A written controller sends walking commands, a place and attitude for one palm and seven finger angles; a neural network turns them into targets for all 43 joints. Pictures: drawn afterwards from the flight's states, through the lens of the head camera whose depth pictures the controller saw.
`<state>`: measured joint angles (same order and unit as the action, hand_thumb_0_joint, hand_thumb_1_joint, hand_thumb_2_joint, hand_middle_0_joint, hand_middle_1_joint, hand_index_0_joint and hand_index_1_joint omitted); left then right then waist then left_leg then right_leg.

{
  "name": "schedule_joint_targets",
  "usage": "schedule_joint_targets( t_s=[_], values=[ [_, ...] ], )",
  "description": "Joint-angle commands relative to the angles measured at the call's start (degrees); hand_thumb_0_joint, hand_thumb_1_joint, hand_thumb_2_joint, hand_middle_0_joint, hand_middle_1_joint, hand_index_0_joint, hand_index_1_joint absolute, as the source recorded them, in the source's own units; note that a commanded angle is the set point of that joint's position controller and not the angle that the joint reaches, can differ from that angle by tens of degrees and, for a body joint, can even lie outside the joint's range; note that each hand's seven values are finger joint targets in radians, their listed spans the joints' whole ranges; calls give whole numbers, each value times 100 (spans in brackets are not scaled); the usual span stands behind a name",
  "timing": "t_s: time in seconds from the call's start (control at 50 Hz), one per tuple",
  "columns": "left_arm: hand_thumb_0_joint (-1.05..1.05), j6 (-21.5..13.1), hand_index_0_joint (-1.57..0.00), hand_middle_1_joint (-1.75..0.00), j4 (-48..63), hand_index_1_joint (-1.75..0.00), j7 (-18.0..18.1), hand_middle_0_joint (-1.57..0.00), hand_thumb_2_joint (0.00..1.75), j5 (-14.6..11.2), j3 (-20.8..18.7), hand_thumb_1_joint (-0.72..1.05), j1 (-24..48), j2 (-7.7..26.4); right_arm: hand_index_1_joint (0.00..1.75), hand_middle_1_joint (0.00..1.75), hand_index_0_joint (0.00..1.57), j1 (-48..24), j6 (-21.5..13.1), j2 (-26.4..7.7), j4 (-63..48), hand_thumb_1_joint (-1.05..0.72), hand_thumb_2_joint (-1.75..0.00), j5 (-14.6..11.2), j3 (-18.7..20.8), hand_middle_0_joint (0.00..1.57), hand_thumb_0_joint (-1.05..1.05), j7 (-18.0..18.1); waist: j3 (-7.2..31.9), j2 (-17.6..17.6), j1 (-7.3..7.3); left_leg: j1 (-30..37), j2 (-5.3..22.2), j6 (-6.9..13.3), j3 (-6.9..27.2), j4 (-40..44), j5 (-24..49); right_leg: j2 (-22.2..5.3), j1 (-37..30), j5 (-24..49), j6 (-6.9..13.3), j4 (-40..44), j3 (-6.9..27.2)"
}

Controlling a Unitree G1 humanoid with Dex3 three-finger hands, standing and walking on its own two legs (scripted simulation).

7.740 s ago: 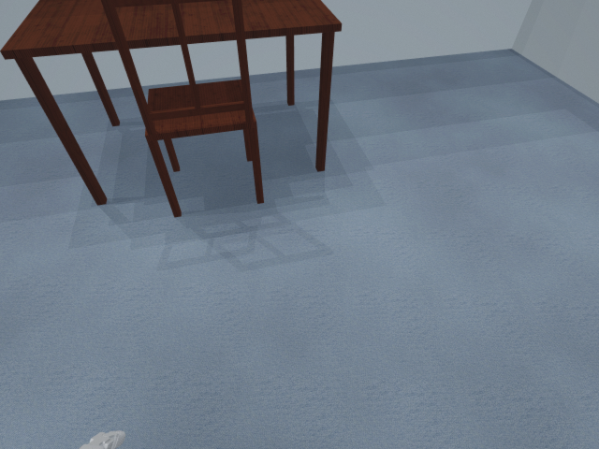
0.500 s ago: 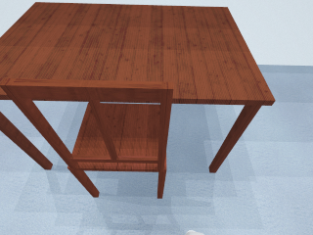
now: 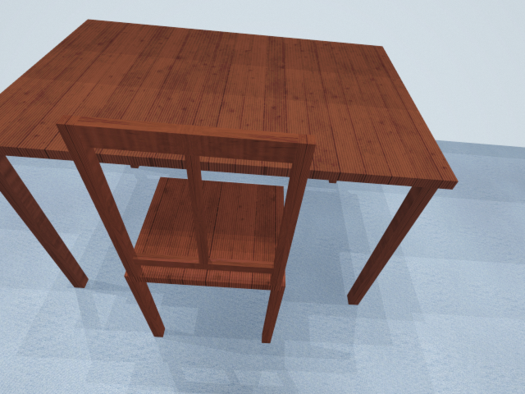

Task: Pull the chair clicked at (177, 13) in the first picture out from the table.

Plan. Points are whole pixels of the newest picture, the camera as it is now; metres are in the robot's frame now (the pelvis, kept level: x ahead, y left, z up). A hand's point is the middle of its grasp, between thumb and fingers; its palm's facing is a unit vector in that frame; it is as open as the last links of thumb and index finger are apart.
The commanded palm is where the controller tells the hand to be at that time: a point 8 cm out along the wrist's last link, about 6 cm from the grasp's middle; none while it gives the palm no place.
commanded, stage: come to a stop and stand still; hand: left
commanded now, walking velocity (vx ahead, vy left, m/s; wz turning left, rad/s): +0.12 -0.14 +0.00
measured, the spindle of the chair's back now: (199, 216) +0.46 +0.16 -0.05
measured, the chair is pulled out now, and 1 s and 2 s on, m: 0.00 0.00 0.00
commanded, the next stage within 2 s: look again from close up in 0.24 s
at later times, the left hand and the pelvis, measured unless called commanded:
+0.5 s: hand out of the picture -0.06 +0.14 -0.17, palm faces +0.00 -0.99 -0.12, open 7.4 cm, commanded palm none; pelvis -0.01 +0.00 +0.00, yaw -1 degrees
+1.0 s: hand out of the picture -0.03 +0.21 -0.17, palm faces +0.01 -0.98 -0.18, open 7.4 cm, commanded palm none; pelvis -0.02 +0.04 +0.01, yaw +0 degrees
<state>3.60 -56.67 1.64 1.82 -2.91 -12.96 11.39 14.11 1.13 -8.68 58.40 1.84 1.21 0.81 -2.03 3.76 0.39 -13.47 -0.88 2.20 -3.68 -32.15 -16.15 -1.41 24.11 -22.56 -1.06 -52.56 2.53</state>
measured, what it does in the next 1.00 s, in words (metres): steps on the spot: right foot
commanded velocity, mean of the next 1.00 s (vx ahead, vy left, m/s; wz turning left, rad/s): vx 0.01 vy -0.01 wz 0.00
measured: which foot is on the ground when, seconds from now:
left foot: down 0.00-1.00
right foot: up 0.00-0.16, down 0.18-1.00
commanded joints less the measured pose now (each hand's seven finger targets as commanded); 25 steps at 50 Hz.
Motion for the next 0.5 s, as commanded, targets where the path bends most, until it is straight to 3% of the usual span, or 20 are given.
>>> schedule_joint_targets(
  t_s=[0.0,0.02,0.06,0.1,0.12,0.16,0.18,0.22,0.3,0.32,0.34,0.36,0.4,0.42,0.48],
  values=[
    [0,-154,-20,-30,136,-30,-34,-20,90,12,-6,90,-638,262,30,30,20,-199,-131,-957,-320,-90,-90,0,180,20,0,62,-449,-1187,99,-823,1322,633,1553,2121,-1484,83,-376,-288,47,72,-282],
    [0,-189,-20,-30,151,-30,-41,-20,90,6,18,90,-616,250,30,30,20,19,-117,-955,-221,-90,-90,-2,201,20,0,75,-339,-1171,-3,-417,1330,641,1616,2043,-1410,74,-312,-411,60,488,-351],
    [0,-232,-20,-30,112,-30,-28,-20,90,-22,68,90,-637,145,30,30,20,307,-88,-890,-79,-90,-90,-4,203,20,0,96,-395,-1064,-116,-235,1386,646,1751,1975,-1289,74,-550,-527,114,1343,-376],
    [0,-310,-20,-30,-98,-30,6,-20,90,-60,125,90,-1038,26,30,30,20,460,-66,-856,51,-90,-90,-48,194,20,0,106,-179,-706,-21,-103,1281,513,1659,1609,-903,101,-1238,205,126,2806,-355],
    [0,-349,-20,-30,-215,-30,40,-20,90,-65,152,90,-1138,31,30,30,20,563,-62,-733,106,-90,-90,-85,180,20,0,104,-205,-338,-70,-185,1031,339,1474,1337,-585,42,-1571,656,164,3443,-197],
    [0,-413,-20,-30,-332,-30,90,-20,90,-89,175,90,-1152,276,30,30,20,522,-84,-370,146,-90,-90,-165,60,20,0,103,-264,242,-144,-235,442,-42,641,660,16,-680,-1456,859,463,3839,704],
    [0,-421,-20,-30,-350,-30,72,-20,90,-103,204,90,-1092,352,30,30,20,507,-111,-324,162,-90,-90,-155,22,20,0,90,-234,189,-208,131,346,-99,496,639,300,-847,-1093,964,575,3799,717],
    [0,-525,-20,-30,-489,-30,82,-20,90,-120,243,90,-1015,165,30,30,20,496,-129,-374,361,-90,-90,-116,-10,20,0,101,-92,520,-219,486,481,-132,519,672,1021,-655,-1156,2166,540,3551,522],
    [0,-522,-20,-30,-661,-30,111,-20,90,-139,297,90,-1269,37,30,30,20,611,-185,-380,639,-90,-90,-164,-57,20,0,131,-10,-286,-135,792,670,-43,676,1009,1600,-437,-1318,2183,316,3434,225],
    [0,-706,-20,-30,-803,-30,310,-20,90,-1,272,90,-1663,234,30,30,20,108,-302,-571,167,-90,-90,-149,-78,20,0,68,-377,568,124,-28,688,-94,505,-334,1547,-633,-1184,4204,-31,3513,537],
    [0,-734,-20,-30,-737,-30,307,-20,90,-57,236,90,-1589,413,30,30,20,62,-264,-470,10,-90,-90,-160,-89,20,0,46,-436,281,-106,-167,447,-173,370,-195,536,-983,-1330,5397,50,3390,644],
    [0,-721,-20,-30,-629,-30,254,-20,90,-99,278,90,-1519,302,30,30,20,513,-274,-166,137,-90,-90,-115,-99,20,0,68,-141,89,-245,-41,352,-69,312,82,164,-952,-1583,4967,149,3141,495],
    [0,-719,-20,-30,-567,-30,208,-20,90,-124,313,90,-1413,150,30,30,20,642,-303,-257,218,-90,-90,-120,-76,20,0,89,378,-191,-224,205,406,-81,483,148,777,-645,-1665,3836,455,2938,355],
    [0,-698,-20,-30,-505,-30,194,-20,90,-126,289,90,-1354,145,30,30,20,652,-299,-319,221,-90,-90,-131,-58,20,0,104,389,-443,-227,252,490,-57,578,247,915,-536,-1546,2960,518,2932,362],
    [0,-592,-20,-30,-458,-30,156,-20,90,-85,270,90,-1325,91,30,30,20,543,-268,-348,187,-90,-90,-123,-50,20,0,102,-237,-598,-134,-84,523,-16,697,423,674,-360,-1065,1295,542,3088,316]
  ],
)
